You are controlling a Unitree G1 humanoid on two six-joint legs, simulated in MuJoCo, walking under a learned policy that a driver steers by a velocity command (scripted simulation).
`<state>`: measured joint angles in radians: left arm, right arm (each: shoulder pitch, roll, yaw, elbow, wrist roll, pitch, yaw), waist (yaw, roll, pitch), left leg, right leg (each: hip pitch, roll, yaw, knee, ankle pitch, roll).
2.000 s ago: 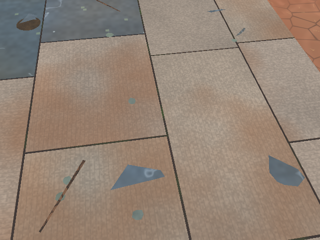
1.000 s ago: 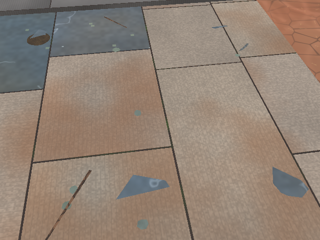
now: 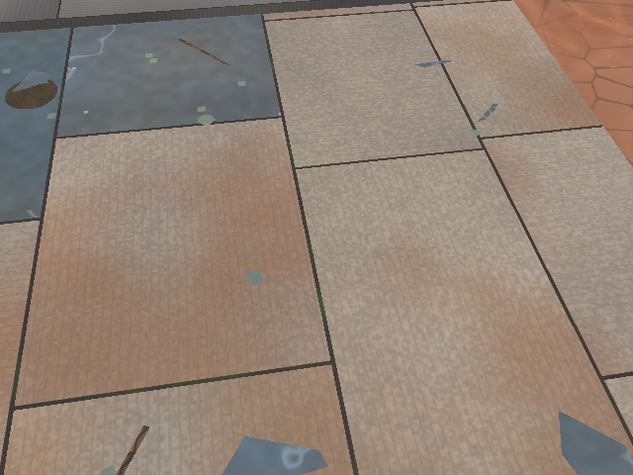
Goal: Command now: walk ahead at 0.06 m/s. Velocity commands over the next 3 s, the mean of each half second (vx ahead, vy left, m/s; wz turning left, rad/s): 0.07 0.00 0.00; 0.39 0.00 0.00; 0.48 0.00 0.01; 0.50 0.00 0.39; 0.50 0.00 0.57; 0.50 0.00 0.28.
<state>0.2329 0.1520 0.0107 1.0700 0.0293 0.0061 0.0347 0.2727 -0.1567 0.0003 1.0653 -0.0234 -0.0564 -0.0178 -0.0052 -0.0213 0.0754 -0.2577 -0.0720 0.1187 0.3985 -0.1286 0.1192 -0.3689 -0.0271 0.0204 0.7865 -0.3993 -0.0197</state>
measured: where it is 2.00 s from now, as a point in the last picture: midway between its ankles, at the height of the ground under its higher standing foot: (328, 325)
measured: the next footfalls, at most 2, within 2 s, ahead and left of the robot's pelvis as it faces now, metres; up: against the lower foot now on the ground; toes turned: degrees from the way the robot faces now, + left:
right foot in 0.10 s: +0.07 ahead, -0.13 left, +0.00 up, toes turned +0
right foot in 0.72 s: +0.16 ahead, -0.14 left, +0.00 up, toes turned -3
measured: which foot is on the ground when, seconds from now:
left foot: down 0.00-0.72, up 0.74-1.00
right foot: up 0.00-0.08, down 0.10-0.54, up 0.56-0.70, down 0.72-1.00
